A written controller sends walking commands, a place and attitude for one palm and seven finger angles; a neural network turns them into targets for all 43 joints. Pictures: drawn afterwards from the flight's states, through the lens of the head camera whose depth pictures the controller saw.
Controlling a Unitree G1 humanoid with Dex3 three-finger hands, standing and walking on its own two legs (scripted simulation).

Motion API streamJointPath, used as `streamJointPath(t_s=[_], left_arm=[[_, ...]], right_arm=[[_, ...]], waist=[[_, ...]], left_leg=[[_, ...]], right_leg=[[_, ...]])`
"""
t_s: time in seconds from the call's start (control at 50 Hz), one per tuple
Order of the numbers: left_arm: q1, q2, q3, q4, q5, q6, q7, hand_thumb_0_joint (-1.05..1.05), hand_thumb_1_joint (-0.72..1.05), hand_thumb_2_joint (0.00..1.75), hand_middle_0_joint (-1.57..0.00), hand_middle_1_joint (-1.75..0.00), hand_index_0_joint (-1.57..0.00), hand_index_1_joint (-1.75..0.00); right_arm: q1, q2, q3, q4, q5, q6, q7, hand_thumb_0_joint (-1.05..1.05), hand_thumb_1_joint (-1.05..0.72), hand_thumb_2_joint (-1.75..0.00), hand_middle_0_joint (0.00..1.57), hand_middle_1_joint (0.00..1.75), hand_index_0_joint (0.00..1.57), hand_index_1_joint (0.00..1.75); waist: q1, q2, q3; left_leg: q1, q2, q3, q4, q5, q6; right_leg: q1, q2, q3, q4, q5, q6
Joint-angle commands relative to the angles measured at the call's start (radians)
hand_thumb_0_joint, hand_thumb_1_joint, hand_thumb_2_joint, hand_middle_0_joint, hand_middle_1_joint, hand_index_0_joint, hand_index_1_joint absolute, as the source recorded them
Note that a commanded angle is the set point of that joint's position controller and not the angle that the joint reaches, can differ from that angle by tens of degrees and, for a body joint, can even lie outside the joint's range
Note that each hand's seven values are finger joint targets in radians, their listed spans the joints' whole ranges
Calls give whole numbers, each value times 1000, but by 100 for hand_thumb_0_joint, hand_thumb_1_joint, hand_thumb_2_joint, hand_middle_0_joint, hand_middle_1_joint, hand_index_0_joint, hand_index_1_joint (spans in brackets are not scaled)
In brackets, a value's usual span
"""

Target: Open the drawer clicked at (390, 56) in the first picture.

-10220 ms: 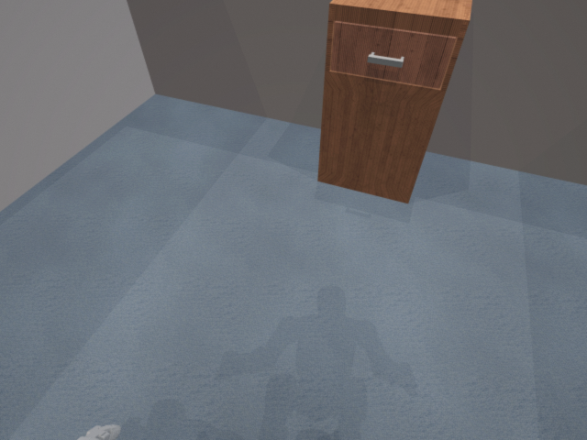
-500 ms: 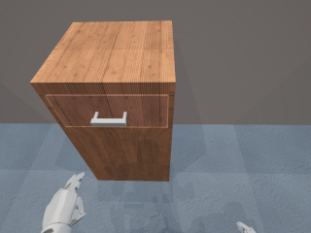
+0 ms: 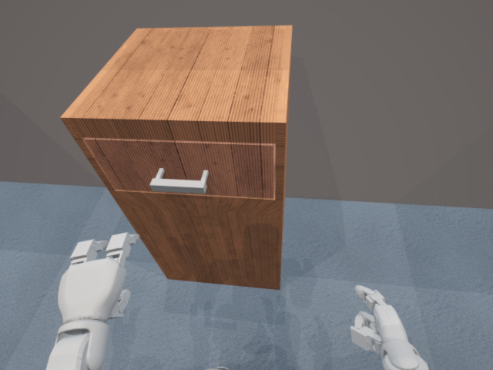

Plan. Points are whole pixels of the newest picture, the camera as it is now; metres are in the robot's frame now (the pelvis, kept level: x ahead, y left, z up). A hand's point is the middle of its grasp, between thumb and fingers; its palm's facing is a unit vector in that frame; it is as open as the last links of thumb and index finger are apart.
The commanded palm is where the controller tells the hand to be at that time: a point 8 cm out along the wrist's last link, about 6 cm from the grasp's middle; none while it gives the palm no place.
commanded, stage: raise the hand with hooked fingers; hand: left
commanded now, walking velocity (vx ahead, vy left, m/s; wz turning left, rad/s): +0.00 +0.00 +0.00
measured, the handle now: (180, 179) +0.51 +0.23 -0.03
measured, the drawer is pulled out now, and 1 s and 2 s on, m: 0.00 0.00 0.00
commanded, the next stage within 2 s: move the hooked fingers above the handle in 1.22 s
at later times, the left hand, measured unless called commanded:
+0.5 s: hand (107, 237) +0.29 +0.26 +0.07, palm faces +0.09 -0.10 -0.99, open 13.0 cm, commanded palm +0.26 +0.27 +0.13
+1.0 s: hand (82, 206) +0.31 +0.30 +0.12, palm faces +0.03 -0.10 -0.99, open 13.8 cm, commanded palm +0.28 +0.30 +0.17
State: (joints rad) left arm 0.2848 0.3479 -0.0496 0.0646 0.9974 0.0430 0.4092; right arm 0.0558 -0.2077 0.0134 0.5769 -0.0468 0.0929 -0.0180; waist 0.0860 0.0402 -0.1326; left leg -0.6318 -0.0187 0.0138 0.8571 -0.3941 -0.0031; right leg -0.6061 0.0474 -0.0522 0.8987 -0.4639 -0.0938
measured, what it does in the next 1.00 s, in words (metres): shifts its weight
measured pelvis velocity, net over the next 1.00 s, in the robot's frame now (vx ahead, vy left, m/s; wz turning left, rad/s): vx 0.00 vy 0.06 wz -0.01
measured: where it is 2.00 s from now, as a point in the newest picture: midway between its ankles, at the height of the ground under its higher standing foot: outside the picture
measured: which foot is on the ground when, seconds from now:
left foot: down 0.00-1.00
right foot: down 0.00-1.00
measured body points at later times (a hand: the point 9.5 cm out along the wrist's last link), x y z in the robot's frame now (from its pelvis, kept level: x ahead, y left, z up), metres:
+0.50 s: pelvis +0.02 +0.04 +0.03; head +0.03 +0.01 +0.48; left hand +0.28 +0.27 +0.13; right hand +0.21 -0.20 -0.08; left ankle +0.02 +0.13 -0.69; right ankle -0.01 -0.06 -0.69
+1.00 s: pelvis +0.00 +0.06 +0.04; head +0.01 +0.03 +0.49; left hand +0.30 +0.30 +0.18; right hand +0.18 -0.17 -0.07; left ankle +0.02 +0.13 -0.69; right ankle -0.01 -0.06 -0.69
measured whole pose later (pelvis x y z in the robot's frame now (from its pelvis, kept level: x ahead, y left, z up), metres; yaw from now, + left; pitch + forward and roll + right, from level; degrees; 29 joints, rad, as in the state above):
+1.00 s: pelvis +0.00 +0.06 +0.04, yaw +0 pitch +2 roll -1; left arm -0.09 0.47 -0.07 0.09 0.93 0.03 0.07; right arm 0.16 -0.25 0.00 0.61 0.01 0.16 0.00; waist 0.07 0.08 -0.03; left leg -0.32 -0.06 0.03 0.52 -0.24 0.08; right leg -0.27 0.01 -0.02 0.52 -0.28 -0.01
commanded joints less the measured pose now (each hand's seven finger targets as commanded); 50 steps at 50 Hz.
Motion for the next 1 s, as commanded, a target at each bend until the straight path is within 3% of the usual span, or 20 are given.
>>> streamJointPath(t_s=[0.0,0.04,0.12,0.18,0.24,0.26,0.32,0.38,0.46,0.6,0.76,0.8,0.9,0.98], left_arm=[[-19,185,98,-201,-18,-15,-45,0,8,55,-26,-82,-26,-82],[-28,198,115,-203,-3,-45,-49,0,4,53,-26,-86,-26,-86],[-80,228,168,-246,9,-88,-11,0,-6,49,-27,-92,-27,-92],[-112,219,170,-255,3,-83,21,0,-13,46,-27,-96,-27,-96],[-168,190,125,-250,-3,-54,22,0,-20,43,-28,-100,-28,-100],[-187,190,121,-251,-6,-40,16,0,-22,42,-28,-102,-28,-102],[-222,196,93,-264,-12,-7,-20,0,-29,39,-29,-107,-29,-107],[-268,205,79,-253,-17,22,-67,0,-36,36,-29,-111,-29,-111],[-356,247,96,-249,-7,41,-109,0,-45,32,-30,-117,-30,-117],[-497,246,64,-202,-24,60,-190,0,-50,30,-30,-120,-30,-120],[-658,321,95,-198,-42,17,-267,0,-50,30,-30,-120,-30,-120],[-688,323,93,-176,-54,8,-281,0,-50,30,-30,-120,-30,-120],[-584,280,75,-124,-78,-10,-314,0,-50,30,-30,-120,-30,-120],[-604,315,108,-196,-72,-53,-291,0,-50,30,-30,-120,-30,-120]], right_arm=[[-80,-117,-37,-149,3,-53,-17,0,-90,-90,20,30,20,30],[-75,-115,-37,-143,-1,-53,-12,0,-90,-90,20,30,20,30],[-65,-115,-56,-143,-5,-51,-4,0,-90,-90,20,30,20,30],[-55,-120,-70,-140,0,-49,2,0,-90,-90,20,30,20,30],[-51,-131,-80,-134,10,-43,5,0,-90,-90,20,30,20,30],[-53,-134,-82,-137,12,-39,6,0,-90,-90,20,30,20,30],[-54,-139,-83,-133,21,-32,2,0,-90,-90,20,30,20,30],[-56,-140,-75,-131,31,-21,-1,0,-90,-90,20,30,20,30],[-62,-139,-65,-132,37,-5,-4,0,-90,-90,20,30,20,30],[-47,-135,-52,-126,51,13,-2,0,-90,-90,20,30,20,30],[-35,-143,-48,-114,52,17,-8,0,-90,-90,20,30,20,30],[-26,-144,-47,-106,55,18,-9,0,-90,-90,20,30,20,30],[-9,-151,-52,-116,61,23,7,0,-90,-90,20,30,20,30],[-6,-153,-58,-122,53,13,8,0,-90,-90,20,30,20,30]], waist=[[-20,-122,-167],[-14,-106,-140],[-6,-58,-180],[-13,-41,-200],[-28,-30,-189],[-31,-54,-192],[-25,-43,-196],[-23,-41,-154],[-14,-6,-144],[-22,-7,-112],[-24,23,-144],[-28,4,-123],[-15,-28,-77],[-7,-4,-131]], left_leg=[[83,-48,-19,-129,219,47],[103,-47,-18,-150,230,47],[153,-49,-11,-160,255,49],[189,-46,-15,-168,281,49],[241,-36,-16,-180,309,50],[251,-33,-20,-187,317,50],[300,-25,-21,-213,357,51],[331,-16,-28,-246,370,48],[381,-6,-35,-284,409,40],[439,4,-50,-339,425,30],[496,3,-64,-374,459,23],[488,3,-66,-387,437,22],[455,6,-68,-413,406,20],[468,4,-72,-411,393,23]], right_leg=[[307,-72,253,-248,577,85],[293,-65,231,-256,555,80],[293,-55,208,-258,517,65],[277,-44,176,-248,499,57],[237,-33,142,-253,477,53],[240,-30,131,-256,458,54],[256,-30,110,-270,460,55],[256,-28,91,-293,430,54],[272,-23,78,-316,403,47],[290,-19,52,-365,368,48],[336,-16,51,-411,367,45],[336,-17,46,-421,358,46],[337,-15,36,-435,327,45],[351,-16,44,-433,316,45]])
